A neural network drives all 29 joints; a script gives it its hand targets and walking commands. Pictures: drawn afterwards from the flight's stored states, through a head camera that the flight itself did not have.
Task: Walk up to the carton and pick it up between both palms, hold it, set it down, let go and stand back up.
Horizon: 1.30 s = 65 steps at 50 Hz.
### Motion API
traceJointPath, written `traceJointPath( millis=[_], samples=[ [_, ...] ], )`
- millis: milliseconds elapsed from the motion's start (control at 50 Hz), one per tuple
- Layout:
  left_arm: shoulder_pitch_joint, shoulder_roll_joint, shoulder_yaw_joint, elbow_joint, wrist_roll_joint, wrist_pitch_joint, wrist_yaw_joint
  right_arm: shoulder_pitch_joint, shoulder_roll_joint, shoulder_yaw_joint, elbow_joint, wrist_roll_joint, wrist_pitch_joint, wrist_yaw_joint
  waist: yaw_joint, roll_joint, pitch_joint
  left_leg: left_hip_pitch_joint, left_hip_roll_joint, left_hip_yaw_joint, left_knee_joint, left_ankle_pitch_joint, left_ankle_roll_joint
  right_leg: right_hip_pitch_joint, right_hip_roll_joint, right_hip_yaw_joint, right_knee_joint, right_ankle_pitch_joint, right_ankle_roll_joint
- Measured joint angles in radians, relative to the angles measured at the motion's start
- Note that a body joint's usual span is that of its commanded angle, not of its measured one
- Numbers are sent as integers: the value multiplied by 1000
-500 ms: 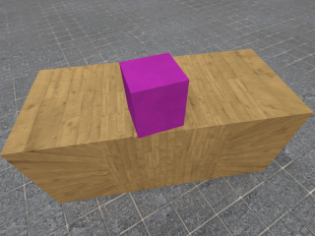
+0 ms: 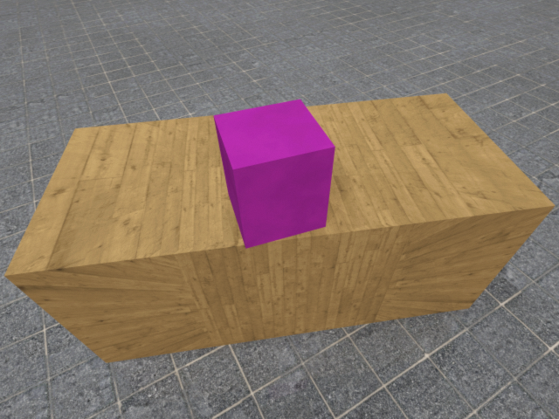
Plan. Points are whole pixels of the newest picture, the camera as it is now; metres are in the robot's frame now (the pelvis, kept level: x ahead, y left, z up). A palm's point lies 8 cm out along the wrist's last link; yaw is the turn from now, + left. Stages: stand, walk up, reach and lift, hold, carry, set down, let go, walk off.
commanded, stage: stand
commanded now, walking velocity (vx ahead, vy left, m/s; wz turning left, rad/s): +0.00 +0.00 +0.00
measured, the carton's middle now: (272, 174) +0.67 +0.04 -0.06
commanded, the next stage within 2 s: walk up in 0.20 s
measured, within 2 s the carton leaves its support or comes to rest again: neither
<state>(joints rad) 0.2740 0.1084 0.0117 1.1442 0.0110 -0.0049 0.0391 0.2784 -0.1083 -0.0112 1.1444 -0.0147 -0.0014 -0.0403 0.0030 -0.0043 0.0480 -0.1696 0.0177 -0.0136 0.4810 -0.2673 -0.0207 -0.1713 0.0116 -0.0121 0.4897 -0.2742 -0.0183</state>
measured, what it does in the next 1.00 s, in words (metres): walks ahead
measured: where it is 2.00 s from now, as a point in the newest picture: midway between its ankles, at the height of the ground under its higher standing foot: (289, 415)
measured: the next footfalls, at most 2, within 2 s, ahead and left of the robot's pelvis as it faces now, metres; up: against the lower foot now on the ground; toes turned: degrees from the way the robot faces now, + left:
right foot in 1.12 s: +0.32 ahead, -0.12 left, +0.00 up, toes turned +6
left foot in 1.54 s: +0.36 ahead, +0.15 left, +0.00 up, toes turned +9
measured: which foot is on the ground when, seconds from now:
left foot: down 0.00-1.00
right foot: down 0.00-0.70, up 0.72-1.00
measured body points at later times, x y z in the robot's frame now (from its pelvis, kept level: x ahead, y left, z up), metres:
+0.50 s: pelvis +0.00 +0.00 +0.00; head +0.00 +0.00 +0.45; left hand -0.02 +0.21 -0.16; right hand -0.02 -0.20 -0.16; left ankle -0.01 +0.13 -0.73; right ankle -0.01 -0.11 -0.73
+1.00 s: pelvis +0.12 +0.05 -0.02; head +0.13 +0.06 +0.43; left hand +0.16 +0.31 -0.16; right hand +0.09 -0.19 -0.16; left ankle +0.06 +0.15 -0.74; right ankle +0.23 -0.07 -0.70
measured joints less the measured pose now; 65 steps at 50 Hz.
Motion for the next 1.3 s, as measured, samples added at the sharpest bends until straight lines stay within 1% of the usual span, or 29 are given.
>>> traceJointPath(
  millis=[160, 420, 440, 480, 500, 520, 560, 580, 600, 640, 680, 700, 720, 740, 760, 800, 840, 900, 960, 1020, 1100, 1120, 1140, 1160, 1180, 1200, 1240, 1260, 1300],
  samples=[
    [15, -4, -2, 22, 0, -1, 3, 3, 10, 8, 18, 2, 1, -2, -2, -3, 9, 4, 3, 0, -6, 7, -2, 3, 3, 0, -7, 8, -2],
    [11, -2, -1, 23, -2, 5, 3, 13, 15, 18, 31, -1, 2, -3, 2, 1, 16, -6, -1, 1, -11, 17, 0, -8, -1, 1, -8, 16, 0],
    [16, -1, 3, 12, 5, 5, 0, 19, 15, 15, 23, -5, -2, -3, 0, 1, 11, -15, -2, -1, 7, -15, 8, -13, -2, -2, 3, -7, -4],
    [36, 6, 18, -21, 20, -4, -7, 50, 10, 3, -2, -16, -9, 3, 3, 4, -6, -48, -5, -16, 85, -161, 29, -23, -2, -17, 39, -96, -21],
    [46, 13, 25, -35, 26, -9, -9, 65, 5, -2, -15, -21, -9, 6, 7, 3, -15, -69, -7, -14, 138, -216, 32, -25, -4, -25, 50, -119, -28],
    [54, 23, 32, -47, 29, -13, -8, 77, 0, -7, -27, -28, -9, 10, 12, -2, -19, -94, -6, 0, 203, -243, 29, -22, -10, -34, 54, -118, -35],
    [69, 44, 39, -62, 36, -22, -3, 92, -12, -18, -55, -43, -12, 16, 24, -14, -10, -143, -1, 33, 331, -250, 28, -5, -26, -52, 49, -61, -42],
    [75, 53, 41, -63, 38, -25, -1, 95, -21, -25, -69, -46, -13, 20, 29, -13, -3, -165, 8, 41, 377, -241, 27, 7, -30, -62, 50, -50, -36],
    [84, 61, 43, -61, 41, -25, -1, 96, -31, -32, -84, -47, -15, 24, 32, -10, 3, -177, 19, 44, 391, -239, 27, 21, -32, -72, 49, -56, -25],
    [105, 77, 47, -56, 42, -22, -3, 97, -50, -47, -117, -45, -21, 34, 32, -6, 7, -187, 35, 47, 349, -218, 33, 39, -38, -90, 59, -84, -3],
    [126, 97, 49, -52, 41, -13, -11, 99, -62, -57, -155, -41, -36, 36, 26, -16, 9, -157, 36, 55, 229, -134, 36, 30, -55, -94, 120, -136, 5],
    [134, 109, 49, -50, 41, -6, -15, 99, -61, -62, -169, -41, -48, 33, 20, -38, 15, -147, 20, 68, 211, -45, 37, 13, -77, -84, 184, -185, -2],
    [139, 119, 48, -51, 40, 5, -19, 101, -58, -66, -182, -44, -60, 29, 15, -59, 17, -150, 3, 85, 237, -39, 42, -22, -94, -67, 279, -248, -8],
    [142, 123, 46, -57, 42, 17, -21, 108, -58, -67, -192, -48, -65, 24, 9, -68, 14, -154, -4, 97, 266, -69, 49, -71, -90, -45, 390, -280, -13],
    [142, 124, 46, -69, 43, 27, -24, 116, -58, -67, -195, -51, -63, 18, 2, -71, 12, -149, -8, 104, 281, -101, 55, -121, -77, -24, 504, -285, -17],
    [130, 128, 46, -98, 47, 36, -32, 137, -59, -67, -190, -49, -53, 7, -8, -71, 15, -113, -17, 110, 268, -133, 64, -202, -65, -13, 666, -233, -14],
    [114, 130, 46, -130, 51, 29, -41, 157, -60, -62, -185, -48, -46, 5, -14, -74, 19, -64, -28, 118, 225, -129, 66, -262, -74, -12, 712, -172, -1],
    [83, 131, 48, -171, 48, 13, -51, 181, -60, -52, -188, -45, -54, 10, -25, -75, 19, -5, -42, 127, 165, -129, 66, -338, -97, -8, 680, -85, 14],
    [37, 125, 47, -216, 45, 8, -56, 195, -56, -42, -192, -49, -66, 10, -32, -65, 37, 39, -46, 124, 132, -140, 63, -379, -123, -17, 579, -17, 22],
    [-9, 114, 44, -267, 38, 1, -62, 204, -52, -35, -200, -50, -70, 14, -36, -54, 58, 73, -41, 124, 127, -169, 51, -381, -138, -32, 427, 20, 12],
    [-45, 97, 43, -318, 39, -12, -68, 225, -63, -34, -219, -44, -59, 25, -43, -24, 64, 116, -15, 120, 163, -244, 22, -317, -123, -74, 288, 34, -19],
    [-46, 95, 43, -330, 40, -19, -69, 231, -69, -35, -224, -42, -55, 29, -42, -15, 61, 122, -4, 116, 185, -272, 13, -285, -112, -87, 253, 54, -27],
    [-50, 85, 44, -338, 42, -29, -67, 229, -81, -37, -228, -38, -50, 33, -39, 15, 69, 123, 26, 106, 227, -305, 10, -269, -90, -107, 260, 60, -29],
    [-51, 79, 44, -349, 45, -40, -63, 223, -91, -37, -231, -34, -45, 37, -38, 42, 78, 103, 57, 88, 303, -323, 24, -259, -70, -129, 282, 34, -32],
    [-45, 83, 42, -364, 46, -48, -59, 216, -94, -34, -242, -28, -37, 40, -36, 44, 78, 61, 59, 63, 415, -322, 34, -257, -66, -141, 311, -3, -37],
    [-38, 91, 41, -374, 41, -50, -52, 209, -95, -32, -258, -25, -27, 42, -28, 33, 78, 8, 42, 39, 545, -327, 38, -253, -70, -144, 335, -39, -46],
    [-21, 102, 42, -375, 25, -42, -34, 184, -103, -35, -292, -29, -9, 44, -8, 17, 85, -92, 20, 21, 768, -294, 37, -218, -74, -151, 340, -80, -63],
    [-10, 105, 41, -372, 21, -40, -28, 167, -112, -39, -306, -35, -5, 47, 0, 18, 89, -141, 20, 17, 842, -264, 36, -192, -71, -160, 322, -81, -65],
    [18, 110, 36, -363, 19, -42, -24, 130, -130, -52, -337, -39, -4, 52, 17, 28, 94, -228, 26, 8, 900, -210, 32, -139, -61, -177, 273, -78, -59]
  ],
)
